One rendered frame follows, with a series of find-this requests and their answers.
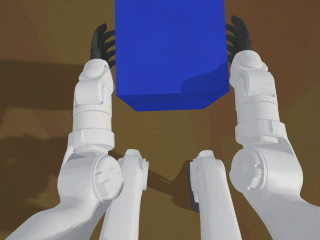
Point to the robot right forearm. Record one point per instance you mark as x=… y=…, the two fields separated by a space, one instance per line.
x=258 y=122

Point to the right robot hand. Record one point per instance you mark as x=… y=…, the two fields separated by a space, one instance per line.
x=240 y=40

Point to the left robot hand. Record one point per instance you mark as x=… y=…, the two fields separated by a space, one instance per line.
x=99 y=47

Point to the robot shin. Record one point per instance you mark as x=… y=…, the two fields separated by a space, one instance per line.
x=208 y=153
x=132 y=152

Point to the carton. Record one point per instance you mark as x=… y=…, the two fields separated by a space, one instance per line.
x=170 y=54

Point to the robot left forearm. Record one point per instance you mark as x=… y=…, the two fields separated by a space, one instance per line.
x=92 y=112

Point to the right robot shin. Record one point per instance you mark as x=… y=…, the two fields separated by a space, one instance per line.
x=208 y=153

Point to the left robot shin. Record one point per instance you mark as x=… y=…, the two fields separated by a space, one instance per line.
x=132 y=152

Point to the right robot upper arm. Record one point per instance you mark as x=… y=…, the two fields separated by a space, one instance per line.
x=271 y=181

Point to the left robot upper arm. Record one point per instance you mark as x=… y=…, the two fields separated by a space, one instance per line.
x=86 y=188

